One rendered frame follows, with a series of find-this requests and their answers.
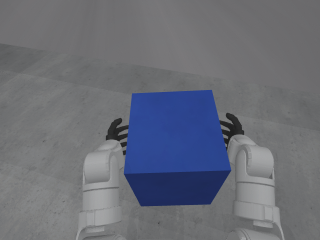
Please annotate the carton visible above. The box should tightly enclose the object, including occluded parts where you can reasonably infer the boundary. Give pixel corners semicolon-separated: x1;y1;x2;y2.
124;90;231;207

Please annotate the left robot hand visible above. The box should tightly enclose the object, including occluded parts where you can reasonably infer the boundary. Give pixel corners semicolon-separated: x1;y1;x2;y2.
106;118;129;155

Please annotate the right robot hand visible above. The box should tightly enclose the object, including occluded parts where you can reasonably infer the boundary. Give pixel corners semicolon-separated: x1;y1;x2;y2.
219;113;244;151

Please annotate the left robot forearm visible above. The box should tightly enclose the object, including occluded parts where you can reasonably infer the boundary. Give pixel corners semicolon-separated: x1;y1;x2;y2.
76;139;125;240

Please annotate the right robot forearm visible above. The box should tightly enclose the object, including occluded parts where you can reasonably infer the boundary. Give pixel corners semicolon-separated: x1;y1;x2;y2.
227;134;285;240

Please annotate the robot right upper arm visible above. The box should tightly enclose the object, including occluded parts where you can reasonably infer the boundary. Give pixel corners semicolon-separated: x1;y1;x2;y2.
226;228;280;240

